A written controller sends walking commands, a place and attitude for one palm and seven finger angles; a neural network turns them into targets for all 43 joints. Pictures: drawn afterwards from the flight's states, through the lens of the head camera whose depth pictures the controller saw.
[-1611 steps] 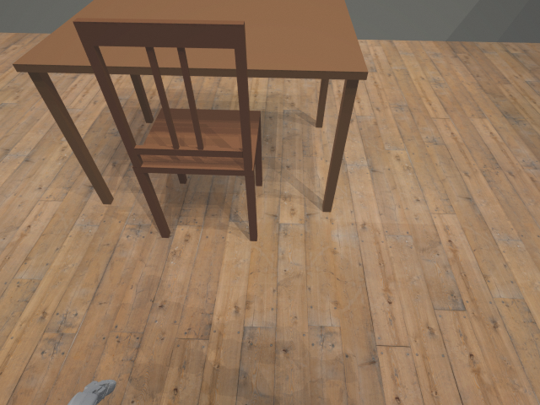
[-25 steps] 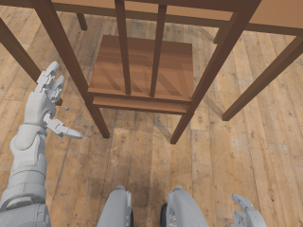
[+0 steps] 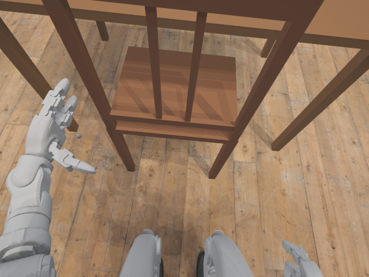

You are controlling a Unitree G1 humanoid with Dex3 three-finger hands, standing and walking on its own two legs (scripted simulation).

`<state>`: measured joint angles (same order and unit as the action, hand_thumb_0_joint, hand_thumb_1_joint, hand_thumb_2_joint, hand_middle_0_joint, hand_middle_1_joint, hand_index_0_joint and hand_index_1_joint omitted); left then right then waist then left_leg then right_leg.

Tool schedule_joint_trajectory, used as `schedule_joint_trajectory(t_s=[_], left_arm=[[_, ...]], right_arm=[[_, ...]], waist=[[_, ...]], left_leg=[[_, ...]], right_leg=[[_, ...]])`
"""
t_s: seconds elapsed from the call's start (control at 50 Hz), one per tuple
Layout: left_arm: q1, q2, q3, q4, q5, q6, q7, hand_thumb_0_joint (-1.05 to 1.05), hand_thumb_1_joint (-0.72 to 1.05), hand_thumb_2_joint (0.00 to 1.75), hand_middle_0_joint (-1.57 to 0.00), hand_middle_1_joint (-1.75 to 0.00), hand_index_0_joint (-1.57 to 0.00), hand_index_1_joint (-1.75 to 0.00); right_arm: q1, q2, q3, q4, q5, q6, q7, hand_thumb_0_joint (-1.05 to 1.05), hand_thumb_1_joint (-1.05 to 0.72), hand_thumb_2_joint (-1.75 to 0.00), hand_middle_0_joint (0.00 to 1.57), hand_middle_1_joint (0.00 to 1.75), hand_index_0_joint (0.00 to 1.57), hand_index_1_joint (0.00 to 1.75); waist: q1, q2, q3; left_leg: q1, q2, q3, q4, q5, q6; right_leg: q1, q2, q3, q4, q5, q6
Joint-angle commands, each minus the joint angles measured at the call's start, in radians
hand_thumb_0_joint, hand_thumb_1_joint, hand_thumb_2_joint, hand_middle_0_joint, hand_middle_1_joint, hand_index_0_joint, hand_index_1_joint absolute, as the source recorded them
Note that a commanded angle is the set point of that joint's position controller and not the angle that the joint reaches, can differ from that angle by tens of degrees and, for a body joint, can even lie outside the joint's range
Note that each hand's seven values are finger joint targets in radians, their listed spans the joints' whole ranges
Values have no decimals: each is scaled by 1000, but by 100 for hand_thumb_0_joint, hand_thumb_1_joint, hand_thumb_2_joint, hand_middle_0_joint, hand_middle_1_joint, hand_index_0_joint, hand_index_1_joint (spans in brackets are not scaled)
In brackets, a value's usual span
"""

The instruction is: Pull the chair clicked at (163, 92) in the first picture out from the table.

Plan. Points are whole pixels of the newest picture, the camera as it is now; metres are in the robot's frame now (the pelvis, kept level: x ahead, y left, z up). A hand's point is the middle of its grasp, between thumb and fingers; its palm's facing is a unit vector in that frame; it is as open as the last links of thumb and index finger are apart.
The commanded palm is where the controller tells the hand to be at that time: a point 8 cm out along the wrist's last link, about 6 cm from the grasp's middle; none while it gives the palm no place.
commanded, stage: aim the fingers beside a spindle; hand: left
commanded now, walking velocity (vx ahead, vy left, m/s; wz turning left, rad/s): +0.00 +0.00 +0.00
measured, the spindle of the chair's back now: (156, 76) +0.54 +0.08 +0.04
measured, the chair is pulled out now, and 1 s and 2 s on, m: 0.00 0.00 0.00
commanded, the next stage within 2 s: push the fingers through the gap in 1.80 s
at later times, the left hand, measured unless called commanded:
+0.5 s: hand (80, 138) +0.39 +0.23 +0.02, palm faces -0.09 -0.99 -0.07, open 16.9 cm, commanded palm +0.38 +0.28 +0.03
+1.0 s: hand (80, 139) +0.39 +0.22 +0.02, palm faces -0.05 -1.00 -0.07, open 16.9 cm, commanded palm +0.37 +0.27 +0.02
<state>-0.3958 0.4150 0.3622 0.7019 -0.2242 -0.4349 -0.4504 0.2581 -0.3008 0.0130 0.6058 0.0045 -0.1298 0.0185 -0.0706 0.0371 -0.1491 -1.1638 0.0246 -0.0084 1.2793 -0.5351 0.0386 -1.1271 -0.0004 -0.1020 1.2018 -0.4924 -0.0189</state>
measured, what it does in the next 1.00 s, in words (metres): stands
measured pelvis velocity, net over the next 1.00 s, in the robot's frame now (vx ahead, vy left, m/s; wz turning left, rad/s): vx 0.00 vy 0.00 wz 0.01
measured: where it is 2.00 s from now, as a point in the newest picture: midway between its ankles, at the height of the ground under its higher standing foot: outside the picture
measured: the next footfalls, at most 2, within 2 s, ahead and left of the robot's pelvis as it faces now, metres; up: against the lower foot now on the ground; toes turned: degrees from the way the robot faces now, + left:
none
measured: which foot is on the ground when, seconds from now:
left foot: down 0.00-1.00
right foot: down 0.00-1.00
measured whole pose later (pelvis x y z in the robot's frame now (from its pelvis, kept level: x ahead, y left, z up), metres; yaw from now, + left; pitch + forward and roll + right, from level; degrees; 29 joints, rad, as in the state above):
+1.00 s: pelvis +0.00 +0.00 +0.00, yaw +0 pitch +24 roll -4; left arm -0.40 0.39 0.35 0.73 -0.20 -0.46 -0.40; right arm 0.24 -0.30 0.02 0.60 0.00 -0.13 0.02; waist -0.07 0.04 -0.14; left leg -1.16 0.02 -0.01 1.29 -0.54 0.04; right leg -1.12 0.00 -0.11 1.21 -0.50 -0.02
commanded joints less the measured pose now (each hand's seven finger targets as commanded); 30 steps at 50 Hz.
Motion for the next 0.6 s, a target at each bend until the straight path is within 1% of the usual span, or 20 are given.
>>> schedule_joint_trajectory(t_s=[0.0,0.02,0.04,0.06,0.1,0.14,0.18,0.24,0.26,0.28,0.3,0.32,0.34,0.36,0.38,0.42,0.44,0.48,0.54,0.58], left_arm=[[-210,216,70,-102,-25,-25,2,0,-50,30,-6,-8,-6,-8],[-227,249,99,-120,-26,-38,7,0,-50,30,-6,-8,-6,-8],[-244,248,94,-145,-24,-53,9,0,-50,30,-6,-8,-6,-8],[-272,268,102,-179,-22,-73,13,0,-50,30,-6,-8,-6,-8],[-289,276,106,-225,-19,-105,20,0,-50,30,-6,-8,-6,-8],[-329,248,67,-248,-15,-124,21,0,-50,30,-6,-8,-6,-8],[-322,218,41,-240,-13,-115,18,0,-50,30,-6,-8,-6,-8],[-250,222,59,-128,-17,-68,8,0,-50,30,-6,-8,-6,-8],[-251,196,34,-96,-13,-54,0,0,-50,30,-6,-8,-6,-8],[-258,213,54,-89,-14,-46,0,0,-50,30,-6,-8,-6,-8],[-263,194,37,-82,-14,-38,-4,0,-50,30,-6,-8,-6,-8],[-265,225,64,-83,-14,-37,-2,0,-50,30,-6,-8,-6,-8],[-283,227,62,-102,-15,-44,-1,0,-50,30,-6,-8,-6,-8],[-285,250,78,-141,-14,-59,4,0,-50,30,-6,-8,-6,-8],[-301,248,74,-206,-17,-75,10,0,-50,30,-6,-8,-6,-8],[-283,254,73,-276,-15,-102,28,0,-50,30,-6,-8,-6,-8],[-270,236,63,-286,-17,-106,36,0,-50,30,-6,-8,-6,-8],[-265,239,71,-262,-15,-103,46,0,-50,30,-6,-8,-6,-8],[-222,213,67,-163,-16,-71,41,0,-50,30,-6,-8,-6,-8],[-202,220,75,-116,-13,-54,27,0,-50,30,-6,-8,-6,-8]], right_arm=[[81,-178,-63,-91,9,-29,-11,0,-90,-90,20,30,20,30],[82,-180,-64,-95,7,-28,-12,0,-90,-90,20,30,20,30],[80,-175,-62,-99,4,-30,-11,0,-90,-90,20,30,20,30],[79,-176,-62,-104,3,-34,-11,0,-90,-90,20,30,20,30],[84,-172,-63,-102,-5,-40,-9,0,-90,-90,20,30,20,30],[84,-172,-62,-93,-6,-45,-10,0,-90,-90,20,30,20,30],[89,-176,-67,-85,-6,-50,-11,0,-90,-90,20,30,20,30],[93,-187,-66,-74,-1,-37,-14,0,-90,-90,20,30,20,30],[93,-186,-64,-76,2,-35,-15,0,-90,-90,20,30,20,30],[92,-189,-64,-76,2,-32,-16,0,-90,-90,20,30,20,30],[89,-185,-63,-77,3,-30,-15,0,-90,-90,20,30,20,30],[91,-188,-63,-80,2,-26,-15,0,-90,-90,20,30,20,30],[87,-184,-62,-83,1,-27,-14,0,-90,-90,20,30,20,30],[92,-185,-62,-91,0,-29,-14,0,-90,-90,20,30,20,30],[88,-180,-63,-99,-4,-32,-10,0,-90,-90,20,30,20,30],[91,-176,-66,-105,-7,-35,-5,0,-90,-90,20,30,20,30],[95,-173,-68,-103,-9,-35,-2,0,-90,-90,20,30,20,30],[94,-176,-67,-93,-9,-34,-4,0,-90,-90,20,30,20,30],[95,-175,-65,-81,-4,-25,-6,0,-90,-90,20,30,20,30],[90,-178,-61,-84,1,-21,-8,0,-90,-90,20,30,20,30]], waist=[[-5,19,-359],[0,18,-373],[1,24,-398],[4,59,-412],[8,94,-453],[-5,129,-460],[-16,126,-474],[-12,70,-412],[-21,64,-394],[-12,57,-393],[-18,56,-396],[-8,39,-395],[-9,62,-405],[3,87,-428],[7,121,-473],[17,153,-515],[9,125,-517],[0,110,-487],[-12,46,-417],[-8,40,-379]], left_leg=[[269,-27,-70,-168,252,-2],[270,-28,-69,-163,260,-1],[272,-31,-67,-156,271,1],[293,-29,-68,-156,274,-1],[355,-28,-76,-159,313,-8],[403,-24,-92,-161,337,-16],[436,-20,-102,-165,353,-19],[369,-20,-101,-170,311,-17],[357,-21,-97,-170,294,-12],[341,-22,-97,-171,291,-13],[337,-23,-94,-167,286,-11],[320,-24,-92,-165,287,-10],[322,-26,-88,-159,294,-9],[357,-23,-96,-164,318,-14],[402,-24,-98,-165,353,-18],[474,-19,-111,-174,423,-34],[486,-16,-111,-173,433,-33],[462,-16,-112,-172,419,-32],[364,-21,-94,-171,350,-17],[327,-23,-84,-174,315,-12]], right_leg=[[183,29,66,-157,132,-12],[188,30,68,-152,139,-13],[202,31,74,-148,149,-13],[193,33,74,-143,140,-16],[191,35,70,-140,162,-18],[153,36,60,-132,162,-20],[135,35,52,-135,163,-19],[136,32,48,-141,143,-18],[122,33,47,-143,131,-18],[129,29,47,-139,133,-18],[126,29,49,-140,132,-16],[142,29,50,-137,138,-17],[147,29,56,-137,146,-17],[143,32,50,-129,149,-22],[148,32,50,-129,167,-20],[151,35,44,-126,192,-24],[153,38,42,-131,200,-21],[148,37,41,-133,193,-18],[172,34,48,-144,184,-13],[169,33,51,-147,166,-15]])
